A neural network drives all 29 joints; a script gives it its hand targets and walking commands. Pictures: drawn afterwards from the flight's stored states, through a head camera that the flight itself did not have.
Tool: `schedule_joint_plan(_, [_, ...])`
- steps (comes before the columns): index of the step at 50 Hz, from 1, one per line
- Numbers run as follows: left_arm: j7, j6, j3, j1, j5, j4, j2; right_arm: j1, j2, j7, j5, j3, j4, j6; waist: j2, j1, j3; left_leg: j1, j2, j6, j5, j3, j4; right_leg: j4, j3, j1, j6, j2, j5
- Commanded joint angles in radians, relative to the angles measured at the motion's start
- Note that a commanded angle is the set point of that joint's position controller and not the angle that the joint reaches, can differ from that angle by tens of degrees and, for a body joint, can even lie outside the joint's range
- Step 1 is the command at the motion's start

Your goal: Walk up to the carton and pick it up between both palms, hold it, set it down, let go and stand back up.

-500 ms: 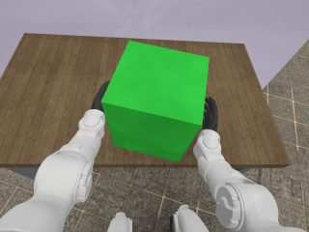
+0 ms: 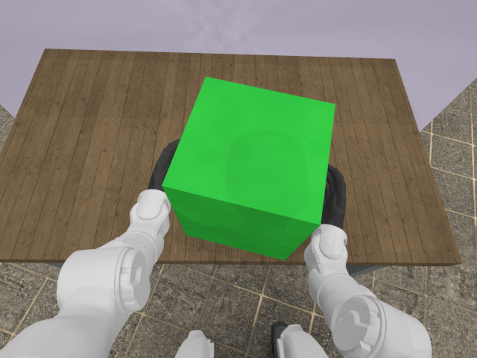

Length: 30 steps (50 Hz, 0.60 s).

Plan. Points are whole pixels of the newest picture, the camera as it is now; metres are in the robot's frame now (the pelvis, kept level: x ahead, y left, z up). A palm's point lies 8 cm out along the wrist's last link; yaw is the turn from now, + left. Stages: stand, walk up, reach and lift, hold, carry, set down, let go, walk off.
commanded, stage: reach and lift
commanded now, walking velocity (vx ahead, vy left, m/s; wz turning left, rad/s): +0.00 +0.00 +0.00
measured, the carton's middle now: (249, 179) +0.42 -0.02 -0.04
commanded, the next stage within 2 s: none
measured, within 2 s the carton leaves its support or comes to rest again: leaves its support in 1.38 s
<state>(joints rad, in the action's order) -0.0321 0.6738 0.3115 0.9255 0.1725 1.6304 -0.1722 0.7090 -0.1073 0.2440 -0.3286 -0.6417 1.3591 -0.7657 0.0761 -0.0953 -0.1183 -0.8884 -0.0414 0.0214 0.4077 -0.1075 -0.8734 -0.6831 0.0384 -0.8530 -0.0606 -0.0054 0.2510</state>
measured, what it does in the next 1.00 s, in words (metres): stands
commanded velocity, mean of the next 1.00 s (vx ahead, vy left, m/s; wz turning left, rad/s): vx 0.00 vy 0.00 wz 0.00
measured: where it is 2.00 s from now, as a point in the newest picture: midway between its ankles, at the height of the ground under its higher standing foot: outside the picture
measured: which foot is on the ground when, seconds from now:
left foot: down 0.00-1.00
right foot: down 0.00-1.00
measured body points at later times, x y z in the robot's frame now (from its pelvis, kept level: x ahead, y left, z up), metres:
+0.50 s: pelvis +0.00 -0.01 +0.01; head +0.16 +0.01 +0.43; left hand +0.43 +0.13 -0.04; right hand +0.36 -0.17 -0.04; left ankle -0.01 +0.12 -0.70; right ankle +0.03 -0.17 -0.70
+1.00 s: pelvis +0.01 -0.01 +0.01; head +0.16 +0.02 +0.44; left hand +0.43 +0.13 -0.04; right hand +0.36 -0.17 -0.04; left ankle -0.01 +0.12 -0.70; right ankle +0.03 -0.16 -0.70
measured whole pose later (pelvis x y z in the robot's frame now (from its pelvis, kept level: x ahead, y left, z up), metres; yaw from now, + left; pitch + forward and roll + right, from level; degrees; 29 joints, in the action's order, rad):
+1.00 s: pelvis +0.01 -0.01 +0.01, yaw +0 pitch +27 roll -5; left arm -0.01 0.69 0.22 0.89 0.14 1.58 -0.16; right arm 0.67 -0.10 0.28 -0.27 -0.54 1.37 -0.80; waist 0.05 -0.08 -0.15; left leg -0.88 -0.06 0.03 0.34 -0.10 -0.74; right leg -0.51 0.05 -0.82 -0.05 0.00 0.16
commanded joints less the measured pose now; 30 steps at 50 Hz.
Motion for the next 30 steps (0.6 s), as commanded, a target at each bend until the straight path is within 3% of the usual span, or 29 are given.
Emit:
schedule_joint_plan(1, [-0.125, 0.018, -0.134, 0.368, 0.129, -0.019, 0.526, 0.362, -0.591, -0.179, -0.197, 0.285, 0.166, 0.009, 0.091, -0.025, -0.559, 0.425, 0.033, 0.100, -0.709, 0.091, 0.079, 0.054, 0.080, 0.283, 0.081, 0.068, -0.295])
schedule_joint_plan(2, [-0.133, 0.020, -0.132, 0.364, 0.127, -0.012, 0.534, 0.352, -0.599, -0.174, -0.203, 0.290, 0.132, 0.009, 0.058, -0.033, -0.593, 0.418, 0.042, 0.093, -0.684, 0.096, 0.097, 0.070, 0.081, 0.328, 0.076, 0.067, -0.323])
schedule_joint_plan(3, [-0.134, 0.023, -0.131, 0.382, 0.143, 0.019, 0.519, 0.386, -0.583, -0.168, -0.196, 0.292, 0.125, -0.002, 0.080, -0.013, -0.588, 0.377, 0.039, 0.087, -0.656, 0.093, 0.087, 0.068, 0.088, 0.322, 0.074, 0.069, -0.313])
schedule_joint_plan(4, [-0.131, 0.032, -0.141, 0.348, 0.142, -0.010, 0.522, 0.352, -0.605, -0.166, -0.195, 0.296, 0.160, -0.013, 0.072, -0.037, -0.600, 0.420, 0.039, 0.090, -0.708, 0.096, 0.082, 0.076, 0.088, 0.323, 0.073, 0.065, -0.367])
schedule_joint_plan(5, [-0.127, 0.032, -0.119, 0.318, 0.155, -0.007, 0.505, 0.341, -0.592, -0.169, -0.183, 0.312, 0.145, -0.015, 0.097, 0.004, -0.582, 0.436, 0.035, 0.091, -0.743, 0.094, 0.087, 0.079, 0.081, 0.325, 0.072, 0.069, -0.364])
schedule_joint_plan(6, [-0.131, 0.033, -0.143, 0.320, 0.137, -0.006, 0.525, 0.316, -0.584, -0.161, -0.177, 0.313, 0.132, -0.024, 0.076, -0.019, -0.613, 0.427, 0.035, 0.086, -0.728, 0.104, 0.087, 0.082, 0.086, 0.305, 0.073, 0.073, -0.373])
schedule_joint_plan(9, [-0.145, 0.033, -0.100, 0.337, 0.153, 0.006, 0.495, 0.341, -0.588, -0.149, -0.192, 0.309, 0.119, -0.018, 0.017, 0.001, -0.586, 0.325, 0.054, 0.056, -0.581, 0.118, 0.118, 0.102, 0.072, 0.411, 0.063, 0.056, -0.388])
schedule_joint_plan(10, [-0.143, 0.034, -0.123, 0.350, 0.139, -0.002, 0.493, 0.323, -0.606, -0.141, -0.196, 0.299, 0.123, -0.016, 0.036, -0.023, -0.611, 0.315, 0.059, 0.061, -0.563, 0.128, 0.119, 0.090, 0.072, 0.424, 0.062, 0.052, -0.410])
schedule_joint_plan(12, [-0.145, 0.033, -0.088, 0.350, 0.165, 0.017, 0.489, 0.342, -0.600, -0.143, -0.197, 0.301, 0.117, -0.019, 0.039, 0.007, -0.572, 0.311, 0.053, 0.043, -0.515, 0.122, 0.148, 0.095, 0.055, 0.414, 0.058, 0.047, -0.375])
schedule_joint_plan(13, [-0.138, 0.031, -0.129, 0.359, 0.159, -0.009, 0.502, 0.342, -0.611, -0.136, -0.193, 0.306, 0.121, -0.023, 0.051, -0.010, -0.626, 0.320, 0.057, 0.057, -0.555, 0.123, 0.136, 0.100, 0.068, 0.413, 0.061, 0.052, -0.409])
schedule_joint_plan(15, [-0.139, 0.017, -0.111, 0.349, 0.165, 0.011, 0.522, 0.348, -0.607, -0.140, -0.198, 0.282, 0.139, -0.026, 0.075, -0.011, -0.557, 0.334, 0.050, 0.067, -0.556, 0.114, 0.131, 0.110, 0.072, 0.378, 0.071, 0.054, -0.351])
schedule_joint_plan(16, [-0.132, 0.012, -0.129, 0.318, 0.170, 0.005, 0.534, 0.326, -0.600, -0.132, -0.211, 0.261, 0.142, -0.023, 0.077, -0.052, -0.571, 0.353, 0.047, 0.073, -0.569, 0.107, 0.130, 0.121, 0.078, 0.355, 0.066, 0.064, -0.364])
schedule_joint_plan(17, [-0.135, 0.015, -0.121, 0.330, 0.169, -0.010, 0.522, 0.317, -0.596, -0.137, -0.204, 0.282, 0.131, -0.025, 0.063, -0.027, -0.593, 0.374, 0.051, 0.067, -0.590, 0.109, 0.145, 0.130, 0.076, 0.378, 0.069, 0.058, -0.382])
schedule_joint_plan(21, [-0.121, 0.012, -0.143, 0.340, 0.173, -0.017, 0.551, 0.360, -0.590, -0.137, -0.203, 0.277, 0.111, -0.036, 0.083, -0.010, -0.610, 0.381, 0.040, 0.085, -0.600, 0.104, 0.136, 0.143, 0.085, 0.348, 0.075, 0.066, -0.358])
schedule_joint_plan(22, [-0.121, 0.020, -0.123, 0.355, 0.189, -0.011, 0.534, 0.351, -0.613, -0.143, -0.199, 0.298, 0.101, -0.035, 0.073, -0.003, -0.624, 0.378, 0.047, 0.070, -0.615, 0.112, 0.134, 0.134, 0.077, 0.344, 0.073, 0.062, -0.383])
schedule_joint_plan(24, [-0.121, 0.010, -0.128, 0.355, 0.198, -0.016, 0.538, 0.347, -0.603, -0.146, -0.217, 0.273, 0.136, -0.020, 0.079, -0.007, -0.592, 0.369, 0.042, 0.075, -0.532, 0.113, 0.166, 0.153, 0.079, 0.372, 0.071, 0.054, -0.327])
schedule_joint_plan(25, [-0.122, 0.007, -0.142, 0.356, 0.179, -0.019, 0.533, 0.325, -0.589, -0.145, -0.201, 0.272, 0.132, -0.012, 0.075, -0.014, -0.585, 0.371, 0.045, 0.073, -0.534, 0.111, 0.174, 0.145, 0.082, 0.368, 0.073, 0.060, -0.340])
schedule_joint_plan(26, [-0.123, -0.003, -0.120, 0.294, 0.194, -0.008, 0.551, 0.296, -0.611, -0.140, -0.206, 0.289, 0.134, -0.021, 0.063, 0.001, -0.584, 0.349, 0.053, 0.068, -0.550, 0.124, 0.166, 0.150, 0.076, 0.393, 0.074, 0.053, -0.384])
schedule_joint_plan(29, [-0.125, -0.008, -0.137, 0.351, 0.216, 0.005, 0.552, 0.340, -0.616, -0.142, -0.200, 0.283, 0.128, -0.017, 0.107, -0.015, -0.624, 0.396, 0.045, 0.074, -0.584, 0.113, 0.155, 0.153, 0.082, 0.344, 0.077, 0.063, -0.373])
schedule_joint_plan(30, [-0.117, -0.011, -0.142, 0.340, 0.195, -0.004, 0.568, 0.333, -0.597, -0.146, -0.214, 0.305, 0.092, -0.014, 0.088, -0.009, -0.599, 0.406, 0.046, 0.079, -0.610, 0.119, 0.156, 0.148, 0.093, 0.360, 0.077, 0.065, -0.380])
